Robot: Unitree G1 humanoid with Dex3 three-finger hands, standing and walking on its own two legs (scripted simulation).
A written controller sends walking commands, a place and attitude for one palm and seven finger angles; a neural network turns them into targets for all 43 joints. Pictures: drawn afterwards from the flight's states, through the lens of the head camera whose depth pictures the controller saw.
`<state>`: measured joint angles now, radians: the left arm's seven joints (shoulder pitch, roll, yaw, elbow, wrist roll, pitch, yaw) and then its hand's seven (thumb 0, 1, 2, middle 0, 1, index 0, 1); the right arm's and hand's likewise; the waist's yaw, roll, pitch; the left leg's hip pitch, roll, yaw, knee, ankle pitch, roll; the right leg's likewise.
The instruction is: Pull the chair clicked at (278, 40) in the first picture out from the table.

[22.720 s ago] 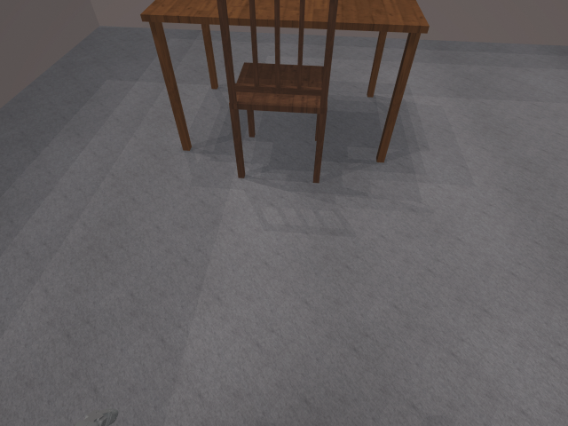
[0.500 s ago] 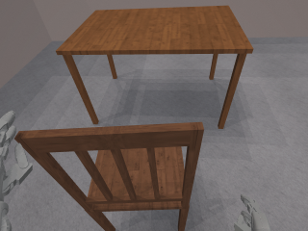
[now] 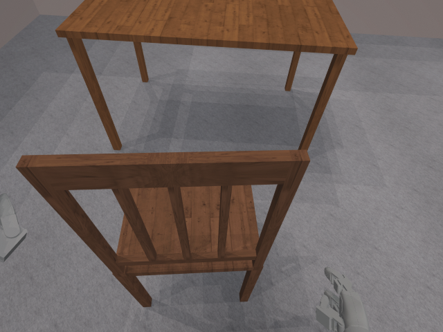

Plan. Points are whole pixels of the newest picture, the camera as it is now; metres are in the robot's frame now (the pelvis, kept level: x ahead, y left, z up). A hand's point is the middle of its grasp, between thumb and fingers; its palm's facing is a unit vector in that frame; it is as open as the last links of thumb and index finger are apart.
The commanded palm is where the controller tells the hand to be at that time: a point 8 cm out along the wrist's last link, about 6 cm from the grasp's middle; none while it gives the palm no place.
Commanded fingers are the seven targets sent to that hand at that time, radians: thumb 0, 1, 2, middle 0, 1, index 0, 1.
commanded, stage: step back with the hand held close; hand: left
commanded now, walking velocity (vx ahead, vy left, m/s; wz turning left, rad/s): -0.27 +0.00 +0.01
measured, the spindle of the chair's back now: (181, 227) +0.33 +0.11 -0.07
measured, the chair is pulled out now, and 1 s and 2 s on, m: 0.62 0.62 0.62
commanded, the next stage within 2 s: stop stepping back and stand still in 1.24 s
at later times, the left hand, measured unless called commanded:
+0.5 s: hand (3, 260) +0.16 +0.26 +0.17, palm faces +0.48 -0.73 -0.48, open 7.4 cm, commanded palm +0.09 +0.30 +0.18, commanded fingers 0.00 0.90 0.90 -0.20 -0.30 -0.20 -0.30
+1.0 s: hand out of the picture +0.12 +0.26 +0.18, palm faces +0.48 -0.74 -0.47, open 7.4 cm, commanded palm +0.04 +0.31 +0.18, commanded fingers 0.00 0.90 0.90 -0.20 -0.30 -0.20 -0.30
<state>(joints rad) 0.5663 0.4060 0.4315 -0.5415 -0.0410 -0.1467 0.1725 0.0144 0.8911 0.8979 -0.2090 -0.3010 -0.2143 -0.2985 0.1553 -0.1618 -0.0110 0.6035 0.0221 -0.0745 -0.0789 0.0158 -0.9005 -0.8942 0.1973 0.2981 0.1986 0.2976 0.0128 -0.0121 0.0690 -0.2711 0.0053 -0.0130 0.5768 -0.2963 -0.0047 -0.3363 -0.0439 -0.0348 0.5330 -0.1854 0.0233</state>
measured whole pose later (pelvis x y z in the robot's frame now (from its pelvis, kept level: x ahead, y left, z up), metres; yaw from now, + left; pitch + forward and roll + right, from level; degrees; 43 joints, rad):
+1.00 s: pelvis -0.08 +0.00 -0.01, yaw +3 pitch +0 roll -1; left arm 0.53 0.43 0.47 -0.59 -0.01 -0.28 0.18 0.01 0.89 0.90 -0.22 -0.30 -0.22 -0.30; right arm 0.16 -0.20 -0.04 0.66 0.00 -0.11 -0.06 0.02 -0.90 -0.89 0.20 0.30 0.20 0.30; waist -0.02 -0.04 0.06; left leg -0.44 -0.01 -0.04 0.69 -0.31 0.01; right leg -0.46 -0.05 -0.03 0.58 -0.13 0.02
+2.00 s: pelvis -0.23 -0.03 +0.00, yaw +3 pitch -4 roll -1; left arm 0.51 0.38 0.40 -0.46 -0.02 -0.22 0.16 0.01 0.89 0.90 -0.21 -0.30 -0.21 -0.30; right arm 0.23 -0.21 0.00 0.68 0.01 -0.11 -0.06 0.02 -0.90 -0.89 0.20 0.30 0.20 0.30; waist 0.00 0.01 0.01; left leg -0.34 -0.01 -0.03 0.64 -0.38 0.03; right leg -0.28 0.00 0.00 0.53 -0.21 0.00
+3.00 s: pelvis -0.20 -0.03 +0.01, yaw +4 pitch -1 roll -1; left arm 0.40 0.16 -0.02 1.08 0.01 0.02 0.04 0.00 0.92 0.90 -0.20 -0.30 -0.20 -0.30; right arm 0.34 -0.14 0.00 1.07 0.00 0.00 -0.03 0.01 -0.91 -0.89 0.19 0.30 0.20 0.30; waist 0.00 0.03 0.06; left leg -0.29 0.00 -0.02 0.47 -0.16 0.01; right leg -0.16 0.00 -0.03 0.46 -0.28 0.00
